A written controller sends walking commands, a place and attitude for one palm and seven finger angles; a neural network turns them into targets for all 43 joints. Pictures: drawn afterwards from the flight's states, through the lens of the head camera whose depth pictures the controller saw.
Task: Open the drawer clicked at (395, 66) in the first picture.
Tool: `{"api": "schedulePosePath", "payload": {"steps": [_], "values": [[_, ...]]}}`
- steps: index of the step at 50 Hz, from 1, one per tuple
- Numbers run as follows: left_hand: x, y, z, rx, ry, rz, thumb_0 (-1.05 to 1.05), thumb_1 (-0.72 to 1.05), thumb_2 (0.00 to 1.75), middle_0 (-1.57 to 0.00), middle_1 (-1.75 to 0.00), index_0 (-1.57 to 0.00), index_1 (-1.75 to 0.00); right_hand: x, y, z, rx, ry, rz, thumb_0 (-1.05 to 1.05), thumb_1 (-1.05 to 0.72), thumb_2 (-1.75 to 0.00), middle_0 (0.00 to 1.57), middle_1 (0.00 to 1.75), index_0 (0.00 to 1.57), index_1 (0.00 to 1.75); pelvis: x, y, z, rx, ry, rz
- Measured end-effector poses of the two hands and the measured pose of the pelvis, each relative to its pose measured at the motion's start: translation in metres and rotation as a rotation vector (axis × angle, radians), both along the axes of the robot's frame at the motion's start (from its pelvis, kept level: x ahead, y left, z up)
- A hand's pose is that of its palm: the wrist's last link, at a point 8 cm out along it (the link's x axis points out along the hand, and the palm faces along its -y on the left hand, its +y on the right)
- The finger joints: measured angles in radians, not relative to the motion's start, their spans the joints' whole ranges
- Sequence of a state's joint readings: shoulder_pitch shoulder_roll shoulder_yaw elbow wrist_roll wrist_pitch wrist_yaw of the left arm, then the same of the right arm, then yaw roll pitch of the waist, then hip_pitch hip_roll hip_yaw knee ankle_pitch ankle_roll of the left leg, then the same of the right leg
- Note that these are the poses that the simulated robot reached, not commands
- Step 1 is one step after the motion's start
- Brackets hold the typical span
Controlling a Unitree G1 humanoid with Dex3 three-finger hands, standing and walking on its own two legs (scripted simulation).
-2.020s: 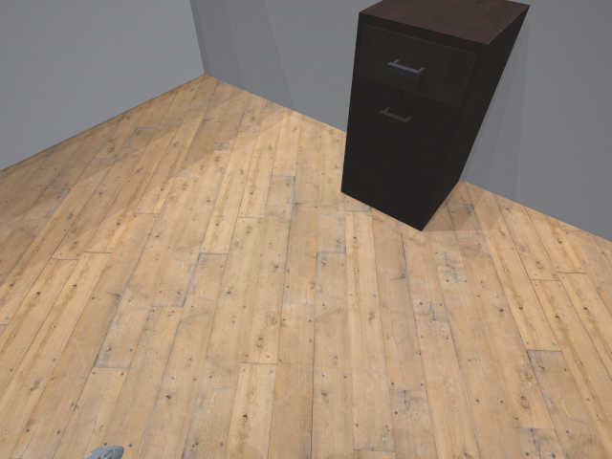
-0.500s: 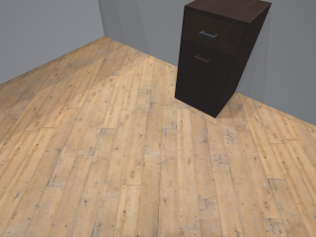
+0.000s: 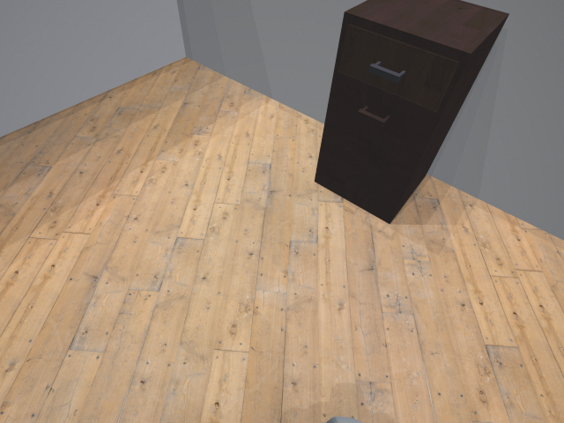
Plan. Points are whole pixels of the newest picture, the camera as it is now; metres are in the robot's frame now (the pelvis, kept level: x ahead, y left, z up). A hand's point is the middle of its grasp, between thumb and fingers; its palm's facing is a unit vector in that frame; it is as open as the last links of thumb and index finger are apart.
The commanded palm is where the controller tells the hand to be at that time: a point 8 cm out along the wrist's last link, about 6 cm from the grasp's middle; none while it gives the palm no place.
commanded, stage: walk to a spot facing it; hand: left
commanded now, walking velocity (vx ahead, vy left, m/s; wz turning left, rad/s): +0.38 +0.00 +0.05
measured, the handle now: (387, 70) +1.19 -0.34 -0.08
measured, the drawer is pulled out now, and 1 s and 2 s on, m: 0.00 0.00 0.00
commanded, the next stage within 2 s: turn to face it in 0.66 s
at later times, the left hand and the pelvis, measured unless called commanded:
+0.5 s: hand (194, 383) +0.22 +0.15 -0.18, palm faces +0.14 -0.97 -0.19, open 7.2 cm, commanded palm none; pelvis +0.21 -0.04 +0.00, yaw +6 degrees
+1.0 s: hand (189, 278) +0.42 +0.20 -0.18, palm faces +0.13 -0.97 -0.19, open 7.3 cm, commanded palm none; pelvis +0.40 +0.02 +0.00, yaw +4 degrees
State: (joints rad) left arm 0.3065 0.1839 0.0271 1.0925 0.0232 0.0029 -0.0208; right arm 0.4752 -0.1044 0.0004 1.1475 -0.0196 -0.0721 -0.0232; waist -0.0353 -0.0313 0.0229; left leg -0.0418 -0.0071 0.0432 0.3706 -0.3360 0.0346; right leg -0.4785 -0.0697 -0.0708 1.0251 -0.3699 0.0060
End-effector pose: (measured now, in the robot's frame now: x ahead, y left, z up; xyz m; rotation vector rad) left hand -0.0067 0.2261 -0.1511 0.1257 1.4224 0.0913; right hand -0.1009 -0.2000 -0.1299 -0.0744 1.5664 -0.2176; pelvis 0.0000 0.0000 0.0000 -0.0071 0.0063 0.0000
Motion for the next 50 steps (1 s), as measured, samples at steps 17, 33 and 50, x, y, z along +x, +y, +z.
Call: {"api": "schedulePosePath", "payload": {"steps": [17, 33, 50], "values": [[0.226, -0.042, 0.004, 0.063, -0.302, 0.016, 0.0, 0.91, 0.89, -0.2, -0.3, -0.2, -0.3, 0.179, -0.068, -0.03, 0.003, -0.008, 0.046, 0.01, -0.91, -0.9, 0.2, 0.3, 0.2, 0.29, 0.143, -0.046, -0.017, -0.01, -0.031, 0.066], [0.206, -0.005, -0.025, -0.004, 0.034, 0.241, 0.0, 0.92, 0.89, -0.2, -0.3, -0.2, -0.3, 0.523, -0.017, 0.007, -0.063, -0.493, 0.351, 0.0, -0.91, -0.9, 0.2, 0.3, 0.2, 0.29, 0.283, 0.005, -0.018, -0.027, -0.024, 0.154], [0.414, 0.021, 0.006, 0.05, -0.079, 0.128, 0.01, 0.92, 0.89, -0.19, -0.3, -0.19, -0.3, 0.503, -0.007, -0.014, -0.022, -0.153, 0.143, 0.0, -0.93, -0.9, 0.2, 0.3, 0.2, 0.29, 0.404, 0.016, -0.001, 0.015, -0.037, 0.075]]}}
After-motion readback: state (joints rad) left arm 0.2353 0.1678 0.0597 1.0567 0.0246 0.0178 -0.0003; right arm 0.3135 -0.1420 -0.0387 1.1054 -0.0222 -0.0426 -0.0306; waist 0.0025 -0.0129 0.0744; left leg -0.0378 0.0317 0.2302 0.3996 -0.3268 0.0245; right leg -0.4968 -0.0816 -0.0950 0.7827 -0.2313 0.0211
